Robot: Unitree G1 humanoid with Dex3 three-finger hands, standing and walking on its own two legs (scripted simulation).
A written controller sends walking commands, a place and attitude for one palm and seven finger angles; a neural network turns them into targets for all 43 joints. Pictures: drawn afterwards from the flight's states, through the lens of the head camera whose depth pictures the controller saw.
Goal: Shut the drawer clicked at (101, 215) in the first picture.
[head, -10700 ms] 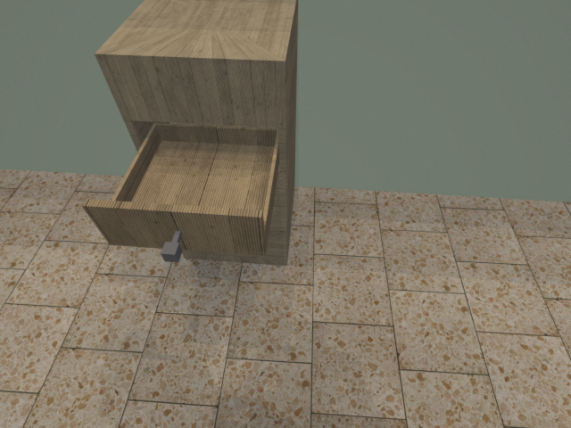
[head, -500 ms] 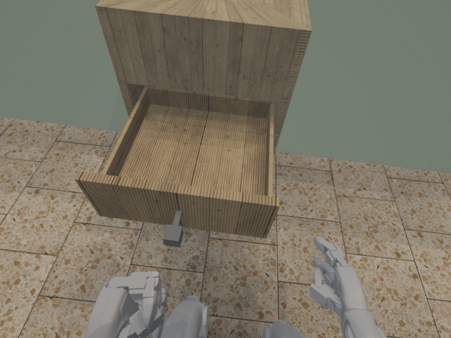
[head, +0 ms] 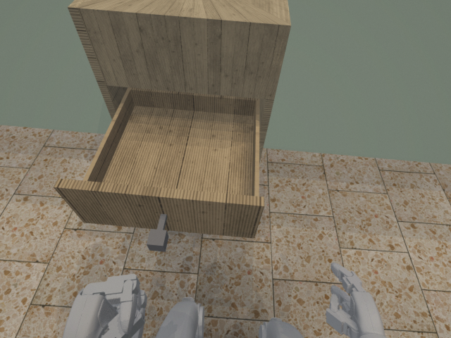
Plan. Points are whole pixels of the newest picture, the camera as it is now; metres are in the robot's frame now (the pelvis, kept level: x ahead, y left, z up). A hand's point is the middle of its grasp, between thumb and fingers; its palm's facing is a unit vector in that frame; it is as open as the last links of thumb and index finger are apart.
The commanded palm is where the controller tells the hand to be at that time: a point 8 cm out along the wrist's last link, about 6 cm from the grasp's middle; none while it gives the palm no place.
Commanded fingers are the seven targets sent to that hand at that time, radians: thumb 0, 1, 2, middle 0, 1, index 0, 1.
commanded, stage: bring the fist close to the handle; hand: left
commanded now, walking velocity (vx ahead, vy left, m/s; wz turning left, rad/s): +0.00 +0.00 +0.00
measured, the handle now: (160, 232) +0.32 +0.15 -0.04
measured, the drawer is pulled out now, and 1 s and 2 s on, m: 0.30 0.30 0.30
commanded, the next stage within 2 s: push the drawer shut in 1.44 s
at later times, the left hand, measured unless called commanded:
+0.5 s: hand (161, 300) +0.19 +0.12 +0.01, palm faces -0.04 -1.00 -0.01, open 3.3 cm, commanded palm +0.16 +0.18 +0.01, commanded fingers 0.00 0.90 0.90 -1.40 -1.60 -1.40 -1.60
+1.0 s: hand (166, 280) +0.23 +0.12 -0.03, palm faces -0.05 -1.00 -0.01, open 3.3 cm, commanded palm +0.21 +0.18 -0.04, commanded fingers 0.00 0.90 0.90 -1.40 -1.60 -1.40 -1.60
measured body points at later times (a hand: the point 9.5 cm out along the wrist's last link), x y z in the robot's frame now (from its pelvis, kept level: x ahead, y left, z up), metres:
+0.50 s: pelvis +0.00 -0.03 -0.02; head +0.08 -0.01 +0.42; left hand +0.18 +0.17 +0.02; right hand +0.21 -0.25 -0.10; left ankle +0.06 +0.08 -0.63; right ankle +0.00 -0.12 -0.63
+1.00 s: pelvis +0.00 -0.02 -0.06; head +0.10 +0.00 +0.38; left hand +0.22 +0.18 -0.03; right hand +0.19 -0.25 -0.14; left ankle +0.06 +0.08 -0.63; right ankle +0.00 -0.12 -0.63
